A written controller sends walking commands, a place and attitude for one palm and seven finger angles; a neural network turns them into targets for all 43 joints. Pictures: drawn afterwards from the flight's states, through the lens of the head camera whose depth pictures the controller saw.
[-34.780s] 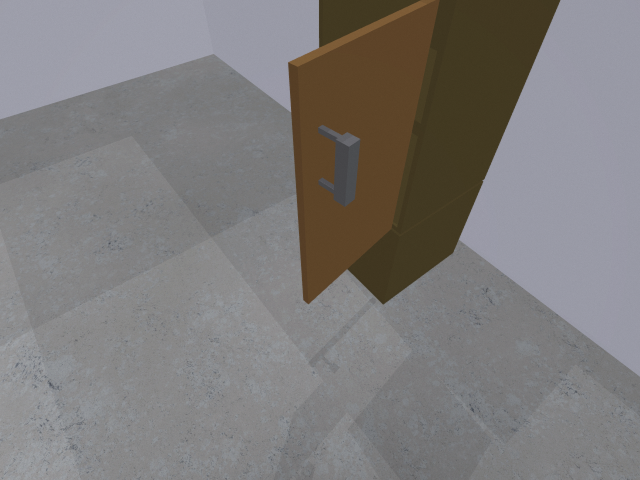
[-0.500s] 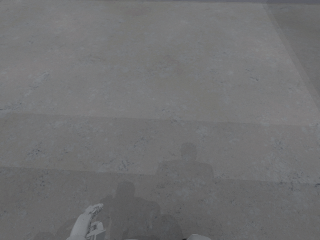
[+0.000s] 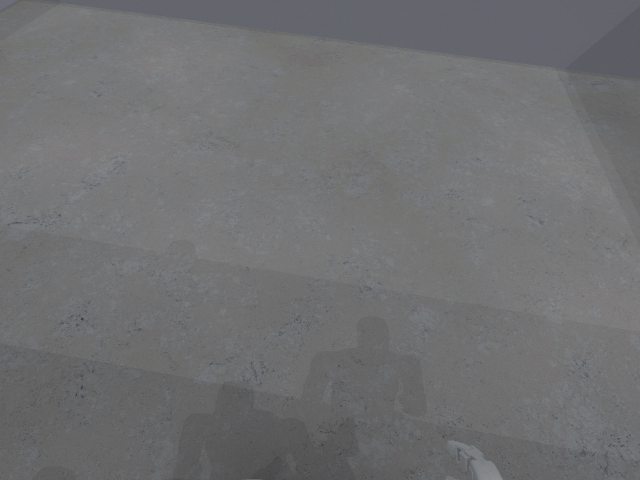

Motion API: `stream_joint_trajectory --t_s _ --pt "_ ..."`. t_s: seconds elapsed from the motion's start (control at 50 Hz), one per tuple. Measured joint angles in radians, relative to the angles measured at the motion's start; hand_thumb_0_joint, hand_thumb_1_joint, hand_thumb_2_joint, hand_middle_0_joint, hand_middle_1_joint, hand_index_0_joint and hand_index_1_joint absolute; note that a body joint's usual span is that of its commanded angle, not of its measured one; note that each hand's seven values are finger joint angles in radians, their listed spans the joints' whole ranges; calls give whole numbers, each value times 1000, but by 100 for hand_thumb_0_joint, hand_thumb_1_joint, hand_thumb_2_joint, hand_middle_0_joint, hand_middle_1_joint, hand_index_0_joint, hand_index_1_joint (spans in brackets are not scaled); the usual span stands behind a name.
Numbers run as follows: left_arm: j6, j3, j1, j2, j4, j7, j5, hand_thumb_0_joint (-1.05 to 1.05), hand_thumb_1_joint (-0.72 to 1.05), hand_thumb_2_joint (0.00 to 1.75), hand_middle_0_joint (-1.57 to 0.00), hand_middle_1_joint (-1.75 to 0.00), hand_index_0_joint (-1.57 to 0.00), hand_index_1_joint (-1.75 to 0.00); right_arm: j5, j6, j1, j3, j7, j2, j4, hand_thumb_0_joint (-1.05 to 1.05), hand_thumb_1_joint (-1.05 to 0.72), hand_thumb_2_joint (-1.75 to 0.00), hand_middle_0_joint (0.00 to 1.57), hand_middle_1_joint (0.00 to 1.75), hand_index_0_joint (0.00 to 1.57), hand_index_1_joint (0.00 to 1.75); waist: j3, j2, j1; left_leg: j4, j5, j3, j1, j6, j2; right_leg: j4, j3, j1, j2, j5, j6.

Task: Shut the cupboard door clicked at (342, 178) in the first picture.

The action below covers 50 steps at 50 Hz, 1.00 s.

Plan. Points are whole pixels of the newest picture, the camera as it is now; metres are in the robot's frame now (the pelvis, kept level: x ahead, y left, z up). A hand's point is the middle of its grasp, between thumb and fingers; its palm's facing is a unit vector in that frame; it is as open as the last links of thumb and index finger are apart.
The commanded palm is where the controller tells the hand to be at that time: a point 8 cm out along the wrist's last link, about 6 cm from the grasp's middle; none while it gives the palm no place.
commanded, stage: turn to face it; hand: left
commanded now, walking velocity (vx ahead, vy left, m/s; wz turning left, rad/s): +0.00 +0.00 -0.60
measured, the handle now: out of the picture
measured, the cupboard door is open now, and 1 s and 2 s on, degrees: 59 59 59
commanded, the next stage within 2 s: none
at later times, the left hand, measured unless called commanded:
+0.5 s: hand (200, 463) +0.15 +0.19 -0.17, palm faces -0.24 -0.94 -0.23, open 7.4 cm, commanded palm none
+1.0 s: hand (287, 395) +0.26 +0.08 -0.15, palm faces -0.58 -0.77 -0.27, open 7.4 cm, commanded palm none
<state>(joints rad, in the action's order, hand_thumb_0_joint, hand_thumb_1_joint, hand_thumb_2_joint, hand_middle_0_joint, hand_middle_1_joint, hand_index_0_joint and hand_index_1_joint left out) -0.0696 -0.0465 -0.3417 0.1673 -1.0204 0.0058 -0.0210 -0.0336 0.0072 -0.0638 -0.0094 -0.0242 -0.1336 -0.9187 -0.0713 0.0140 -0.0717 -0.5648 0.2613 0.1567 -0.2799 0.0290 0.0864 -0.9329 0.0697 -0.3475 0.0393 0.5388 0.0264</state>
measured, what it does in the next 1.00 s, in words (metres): steps on the spot, turning right: right foot, then left foot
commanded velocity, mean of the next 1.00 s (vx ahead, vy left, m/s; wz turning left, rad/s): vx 0.00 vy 0.00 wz -0.60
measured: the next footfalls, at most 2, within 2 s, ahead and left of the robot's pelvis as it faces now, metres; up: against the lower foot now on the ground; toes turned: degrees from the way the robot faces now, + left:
right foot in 0.16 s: +0.04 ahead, -0.13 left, +0.00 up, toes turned -11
left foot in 0.52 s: +0.13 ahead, +0.11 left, +0.00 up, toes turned -17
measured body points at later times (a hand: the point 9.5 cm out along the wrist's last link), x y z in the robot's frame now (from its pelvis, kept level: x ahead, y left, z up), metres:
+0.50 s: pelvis +0.04 +0.00 +0.00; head +0.09 +0.01 +0.45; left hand +0.17 +0.24 -0.15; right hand +0.06 -0.28 -0.12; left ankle +0.08 +0.12 -0.73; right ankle +0.00 -0.12 -0.73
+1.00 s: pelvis +0.04 -0.01 -0.01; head +0.07 -0.06 +0.44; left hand +0.29 +0.12 -0.13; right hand -0.08 -0.25 -0.16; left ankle +0.08 +0.12 -0.69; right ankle -0.03 -0.09 -0.73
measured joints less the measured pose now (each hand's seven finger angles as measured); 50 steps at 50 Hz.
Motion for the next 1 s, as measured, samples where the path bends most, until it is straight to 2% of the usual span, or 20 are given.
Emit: stream_joint_trajectory --t_s 0.08,0.14,0.16,0.18,0.22,0.26,0.3,0.36,0.48,0.52,0.54,0.56,0.6,0.64,0.68,0.8,0.86,0.92,0.94,1.0 --pt "2 -17 25 -1 43 10 -5 1 91 90 -20 -30 -20 -30 2 24 -25 18 3 -10 -14 0 -90 -90 21 30 21 30 -2 -27 9 -2 11 34 11 -12 26 70 17 -10 1 -72 6" --pt "11 -28 37 9 71 13 -8 1 91 90 -20 -30 -20 -30 6 36 -53 38 4 -31 -25 0 -90 -90 21 30 21 30 -2 -38 17 -51 45 62 4 -29 48 201 28 31 -6 -169 4" --pt "17 -31 35 18 83 14 -9 1 91 90 -20 -30 -20 -30 8 39 -64 46 4 -38 -26 0 -90 -90 21 30 21 30 3 -32 18 -84 65 74 -7 -36 52 269 19 53 -7 -224 -3" --pt "25 -33 37 23 88 11 -12 1 91 90 -20 -30 -20 -30 12 44 -73 54 5 -48 -28 0 -90 -90 21 30 21 30 8 -32 17 -132 110 75 -28 -45 54 284 8 53 -13 -214 -35" --pt "33 -28 53 19 87 4 -12 0 91 90 -20 -30 -20 -30 15 60 -84 71 4 -79 -33 0 -90 -90 20 30 21 30 5 -56 21 -293 226 -11 -91 -57 29 262 0 39 -33 -185 -60" --pt "35 -26 57 17 92 -4 -11 0 91 90 -20 -30 -20 -30 14 70 -90 83 4 -100 -37 1 -90 -90 20 30 20 30 5 -59 24 -441 229 -71 -148 -64 -8 298 -20 46 -46 -199 -61" --pt "36 -25 59 24 95 -11 -11 0 91 90 -20 -30 -20 -30 13 66 -90 85 4 -109 -33 1 -91 -90 20 30 20 30 5 -43 30 -506 199 -99 -181 -74 -32 354 -53 56 -54 -237 -55" --pt "36 -24 70 42 98 -13 -12 0 91 90 -20 -30 -20 -30 16 47 -91 81 3 -112 -16 1 -91 -90 20 30 20 30 0 -9 43 -439 185 -117 -177 -88 -47 421 -99 73 -58 -276 -54" --pt "27 -28 104 75 110 -8 -9 1 91 90 -21 -30 -20 -30 25 26 -93 64 -6 -105 11 1 -91 -90 20 30 20 30 2 28 48 -137 126 -140 -81 -95 -60 420 -171 76 -71 -274 -27" --pt "16 -30 112 84 117 -6 -2 1 91 90 -21 -30 -20 -30 23 10 -102 54 -7 -104 22 1 -91 -90 20 30 20 30 13 27 53 10 27 -141 -25 -77 -53 366 -191 53 -87 -245 -12" --pt "9 -33 124 92 115 -4 2 1 91 90 -20 -30 -20 -30 19 4 -103 51 -7 -95 23 0 -91 -90 20 30 20 30 10 40 55 1 18 -128 -26 -55 -57 300 -194 28 -83 -172 -11" --pt "1 -35 137 100 116 -3 2 1 91 90 -20 -30 -20 -30 14 3 -106 43 -7 -86 27 0 -91 -90 20 30 20 30 5 48 55 -13 25 -113 -23 -38 -54 209 -182 -1 -83 -95 -9" --pt "-9 -40 156 112 122 5 -3 1 91 90 -20 -30 -20 -30 4 2 -118 28 -6 -69 34 0 -90 -90 20 30 20 30 0 51 56 -2 33 -89 -1 -21 -37 26 -141 -58 -81 -36 1" --pt "-14 -43 174 119 133 16 -5 1 91 90 -20 -30 -20 -30 0 5 -133 18 -6 -58 38 0 -90 -90 20 30 20 30 -3 41 59 30 24 -74 22 -19 -18 -95 -96 -96 -70 -40 13" --pt "-15 -44 188 121 146 24 -5 1 91 90 -20 -30 -20 -30 -2 8 -142 13 -7 -51 38 0 -90 -90 20 30 20 30 -9 30 58 61 11 -54 41 -21 0 -138 -66 -113 -53 -63 24" --pt "-18 -36 217 109 167 33 -3 1 91 90 -20 -30 -19 -30 -1 5 -161 24 -1 -51 28 0 -90 -90 21 30 21 30 -25 -4 71 75 17 22 68 -34 43 17 -28 -67 -13 -97 30" --pt "-13 -28 226 95 169 34 -3 1 91 90 -20 -30 -19 -30 0 8 -171 35 5 -65 20 0 -90 -90 21 30 21 30 -30 -22 85 33 48 59 65 -49 65 147 -10 -10 -12 -111 17" --pt "5 -17 221 85 179 36 -4 1 91 90 -20 -30 -20 -30 7 15 -193 49 10 -87 13 0 -90 -90 21 30 21 30 -19 -35 90 -62 104 90 40 -73 88 344 6 82 -18 -236 -14" --pt "19 -14 221 75 176 32 -6 1 91 90 -20 -30 -20 -30 10 24 -190 56 11 -101 6 0 -90 -90 21 30 21 30 -19 -51 87 -141 163 68 10 -83 94 343 2 79 -30 -213 -31" --pt "36 3 205 45 169 15 -2 1 91 90 -20 -30 -20 -30 14 57 -166 67 2 -130 -6 1 -90 -90 20 30 20 30 -28 -79 93 -432 264 -59 -110 -93 39 331 -18 75 -49 -198 -54"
